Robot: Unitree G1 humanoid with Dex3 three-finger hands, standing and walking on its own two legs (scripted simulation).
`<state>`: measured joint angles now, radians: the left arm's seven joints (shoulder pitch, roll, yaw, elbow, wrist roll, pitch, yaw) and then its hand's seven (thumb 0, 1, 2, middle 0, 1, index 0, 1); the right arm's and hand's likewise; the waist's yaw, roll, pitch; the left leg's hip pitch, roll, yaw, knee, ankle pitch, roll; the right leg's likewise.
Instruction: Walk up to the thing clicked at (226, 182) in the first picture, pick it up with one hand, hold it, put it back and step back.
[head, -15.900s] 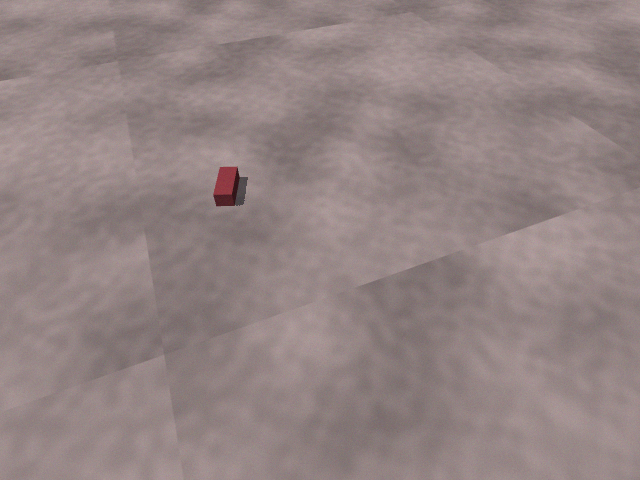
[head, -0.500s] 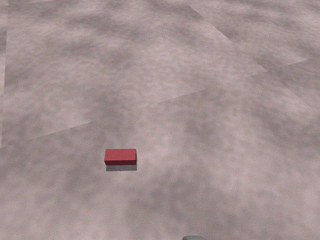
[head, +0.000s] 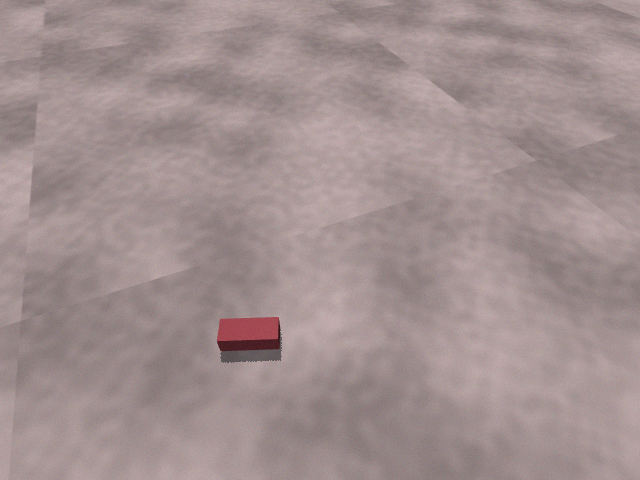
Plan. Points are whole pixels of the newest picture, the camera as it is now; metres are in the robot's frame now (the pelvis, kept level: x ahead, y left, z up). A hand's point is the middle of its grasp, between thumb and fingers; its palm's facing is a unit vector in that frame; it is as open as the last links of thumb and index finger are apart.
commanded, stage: walk up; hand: left
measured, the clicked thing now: (249, 334) +0.73 +0.24 -0.74
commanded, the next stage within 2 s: stand in 0.38 s
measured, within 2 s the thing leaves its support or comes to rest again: neither
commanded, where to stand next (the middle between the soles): +0.34 +0.01 m, yaw +0 degrees
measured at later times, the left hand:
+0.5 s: hand out of the picture +0.12 +0.25 -0.15, palm faces -0.04 -0.94 -0.34, open 7.4 cm
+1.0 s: hand out of the picture +0.07 +0.25 -0.15, palm faces -0.06 -0.94 -0.35, open 7.4 cm
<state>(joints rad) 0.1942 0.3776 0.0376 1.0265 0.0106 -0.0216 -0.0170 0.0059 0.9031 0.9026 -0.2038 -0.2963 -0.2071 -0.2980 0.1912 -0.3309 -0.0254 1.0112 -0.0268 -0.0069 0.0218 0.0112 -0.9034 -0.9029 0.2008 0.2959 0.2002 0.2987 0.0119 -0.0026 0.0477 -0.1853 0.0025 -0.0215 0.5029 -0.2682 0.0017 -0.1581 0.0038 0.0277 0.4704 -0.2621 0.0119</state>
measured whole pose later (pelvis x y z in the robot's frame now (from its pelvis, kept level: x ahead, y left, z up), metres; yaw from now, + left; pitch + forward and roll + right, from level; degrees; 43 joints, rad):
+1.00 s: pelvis -0.01 +0.00 +0.01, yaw +0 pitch -3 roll +0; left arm 0.11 0.36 -0.01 1.13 0.01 -0.01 0.00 0.00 0.90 0.90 -0.20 -0.30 -0.21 -0.30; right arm 0.10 -0.35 -0.02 1.14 -0.01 0.00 0.02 0.01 -0.90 -0.90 0.20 0.30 0.20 0.30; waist -0.01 0.00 0.06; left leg -0.11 0.00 -0.01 0.32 -0.16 0.00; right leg -0.10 0.00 0.04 0.32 -0.17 0.02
